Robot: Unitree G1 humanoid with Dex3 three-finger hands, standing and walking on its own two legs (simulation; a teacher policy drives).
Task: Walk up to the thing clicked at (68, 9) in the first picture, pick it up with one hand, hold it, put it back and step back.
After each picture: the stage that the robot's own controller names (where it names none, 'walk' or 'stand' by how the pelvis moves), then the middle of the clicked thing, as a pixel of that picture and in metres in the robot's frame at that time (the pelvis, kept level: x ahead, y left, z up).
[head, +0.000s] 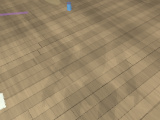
stand; (69, 6) +2.25 +0.16 -0.72
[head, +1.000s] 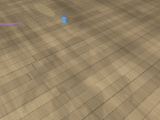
walk; (64, 18) +2.13 +0.17 -0.72
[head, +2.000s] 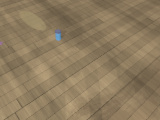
walk; (58, 35) +1.48 +0.20 -0.72
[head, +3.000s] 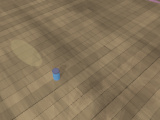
walk; (56, 74) +0.93 +0.21 -0.72
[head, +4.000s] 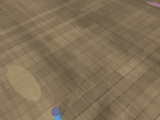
walk; (56, 114) +0.54 +0.23 -0.70
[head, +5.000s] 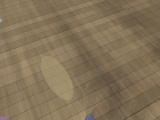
stand; out of the picture +0.42 -0.03 -0.68
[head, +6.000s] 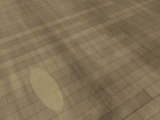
stand; out of the picture +0.41 +0.04 -0.71
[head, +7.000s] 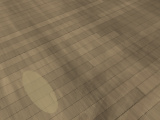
stand; out of the picture +0.40 +0.06 -0.72
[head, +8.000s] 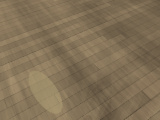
stand; out of the picture +0.41 +0.04 -0.73
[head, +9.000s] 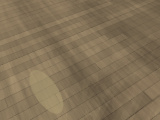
stand; out of the picture +0.39 +0.04 -0.73
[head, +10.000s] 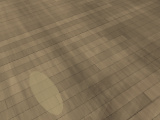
stand; out of the picture +0.39 +0.04 -0.73
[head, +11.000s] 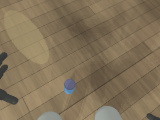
go down; (69, 86) +0.45 +0.02 -0.50
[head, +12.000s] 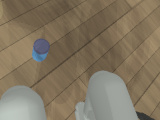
go down; (40, 50) +0.50 +0.07 -0.28
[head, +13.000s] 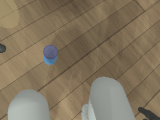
go down; (50, 55) +0.50 +0.04 -0.34
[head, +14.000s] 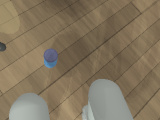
go down; (50, 58) +0.50 +0.04 -0.36
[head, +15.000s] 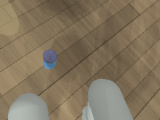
go down; (49, 59) +0.50 +0.04 -0.35
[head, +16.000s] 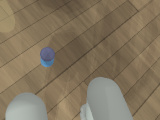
go down; (47, 57) +0.50 +0.04 -0.34
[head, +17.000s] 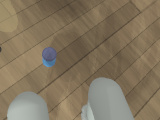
go down; (49, 57) +0.50 +0.04 -0.34
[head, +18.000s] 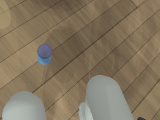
go down; (44, 54) +0.50 +0.05 -0.33
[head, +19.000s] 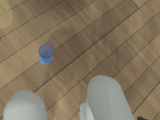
go down; (46, 54) +0.50 +0.05 -0.33
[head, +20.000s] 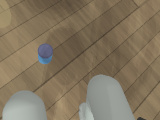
go down; (45, 54) +0.50 +0.05 -0.33
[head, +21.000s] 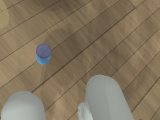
go down; (43, 54) +0.50 +0.05 -0.33
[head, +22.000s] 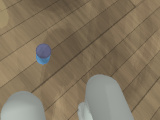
go down; (43, 54) +0.50 +0.05 -0.33
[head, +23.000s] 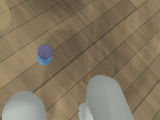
go down; (44, 55) +0.50 +0.05 -0.33
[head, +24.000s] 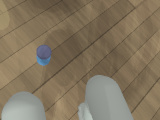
go down; (43, 55) +0.50 +0.05 -0.33
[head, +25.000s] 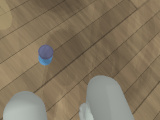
go down; (45, 55) +0.50 +0.05 -0.33
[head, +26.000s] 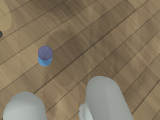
go down; (45, 56) +0.50 +0.05 -0.33
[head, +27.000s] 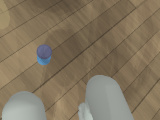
go down; (44, 55) +0.50 +0.05 -0.33
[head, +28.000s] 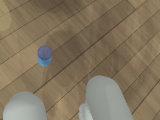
hold; (44, 56) +0.50 +0.05 -0.33
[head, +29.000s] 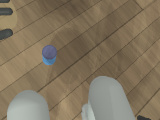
hold; (49, 55) +0.50 +0.04 -0.33
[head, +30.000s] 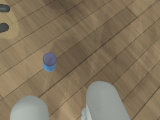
hold; (49, 62) +0.50 +0.04 -0.37
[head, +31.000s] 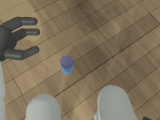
close in; (66, 64) +0.49 +0.02 -0.38
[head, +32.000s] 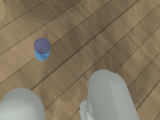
lift; (42, 50) +0.50 +0.05 -0.28
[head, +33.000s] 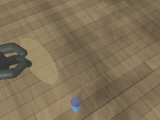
hold; (76, 104) +0.45 +0.01 -0.59
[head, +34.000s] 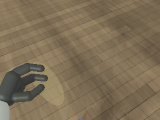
hold; out of the picture +0.41 +0.02 -0.68
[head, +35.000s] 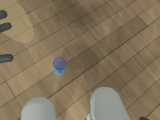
go down; (59, 66) +0.50 +0.02 -0.40
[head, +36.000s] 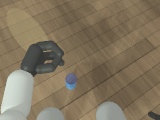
hold; (71, 81) +0.49 +0.02 -0.47
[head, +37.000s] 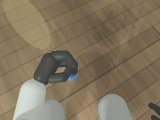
hold; (71, 72) +0.49 +0.01 -0.43
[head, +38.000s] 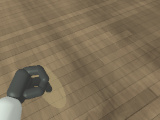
crouch; out of the picture +0.42 +0.01 -0.67
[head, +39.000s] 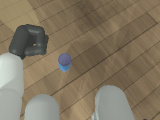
crouch; (64, 62) +0.51 +0.02 -0.38
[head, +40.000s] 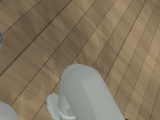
lower; out of the picture +0.51 +0.10 -0.28
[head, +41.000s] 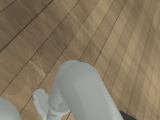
rest; out of the picture +0.52 +0.12 -0.29
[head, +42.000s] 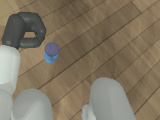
hold; (51, 53) +0.52 +0.05 -0.33
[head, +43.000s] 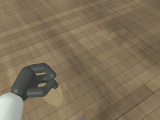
crouch; out of the picture +0.44 +0.00 -0.66
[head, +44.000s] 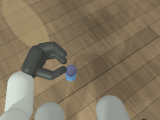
crouch; (70, 73) +0.50 +0.01 -0.45
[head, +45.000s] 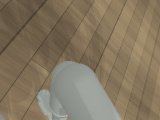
lower; out of the picture +0.52 +0.11 -0.28
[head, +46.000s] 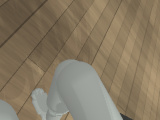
lower; out of the picture +0.53 +0.12 -0.28
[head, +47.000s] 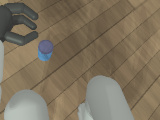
hold; (45, 51) +0.52 +0.06 -0.32
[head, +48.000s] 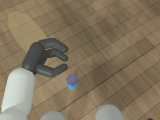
crouch; (72, 82) +0.49 +0.01 -0.50
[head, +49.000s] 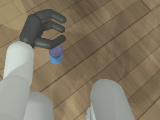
crouch; (56, 54) +0.52 +0.02 -0.35
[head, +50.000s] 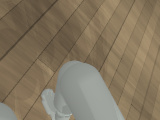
lower; out of the picture +0.53 +0.11 -0.28
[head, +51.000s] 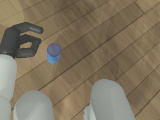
crouch; (53, 53) +0.52 +0.05 -0.34
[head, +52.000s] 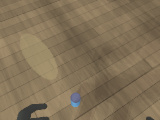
hold; (75, 100) +0.47 +0.01 -0.59
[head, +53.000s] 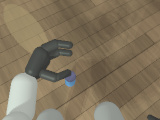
lower; (70, 79) +0.49 +0.01 -0.48
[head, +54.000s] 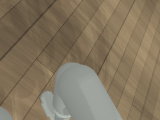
lower; out of the picture +0.53 +0.10 -0.28
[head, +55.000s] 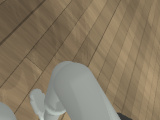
lower; out of the picture +0.53 +0.11 -0.30
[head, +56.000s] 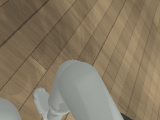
lower; out of the picture +0.53 +0.12 -0.29
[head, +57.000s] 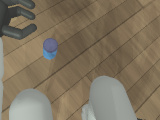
stand; (50, 49) +0.52 +0.05 -0.32
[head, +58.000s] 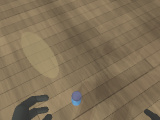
crouch; (76, 98) +0.47 +0.00 -0.58
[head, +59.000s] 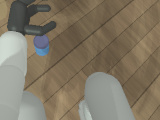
lower; (41, 45) +0.54 +0.04 -0.31
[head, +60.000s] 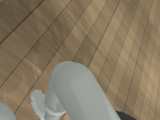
rest; out of the picture +0.53 +0.11 -0.30
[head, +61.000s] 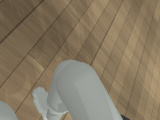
hold; out of the picture +0.53 +0.12 -0.29
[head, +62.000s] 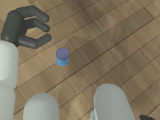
hold; (62, 57) +0.53 +0.03 -0.37
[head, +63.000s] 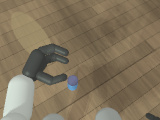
crouch; (72, 83) +0.49 +0.01 -0.51
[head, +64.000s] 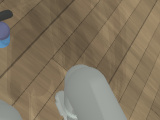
crouch; (0, 35) +0.54 +0.09 -0.28
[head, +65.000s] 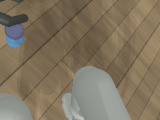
stand; (14, 35) +0.54 +0.08 -0.29
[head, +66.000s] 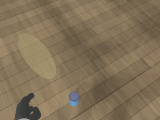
stand; (73, 99) +0.48 +0.01 -0.59
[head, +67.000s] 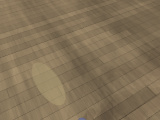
stand; out of the picture +0.45 -0.01 -0.66
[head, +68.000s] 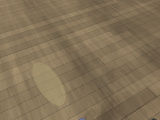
stand; out of the picture +0.45 -0.01 -0.66
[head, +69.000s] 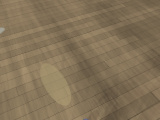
stand; out of the picture +0.46 -0.01 -0.71
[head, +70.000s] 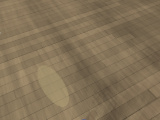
stand; out of the picture +0.46 +0.01 -0.73
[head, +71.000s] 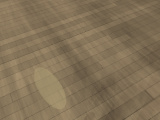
walk; out of the picture +0.44 +0.03 -0.73
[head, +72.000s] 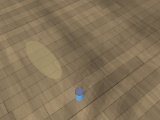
walk; (79, 94) +0.57 +0.02 -0.70
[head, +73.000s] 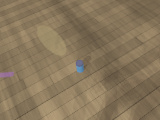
walk; (79, 66) +0.86 +0.08 -0.70
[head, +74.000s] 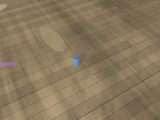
walk; (76, 59) +1.11 +0.04 -0.71
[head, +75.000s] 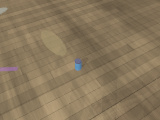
stand; (78, 64) +1.07 +0.03 -0.72
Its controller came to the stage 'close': yes
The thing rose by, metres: 0.00
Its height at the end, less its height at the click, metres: +0.00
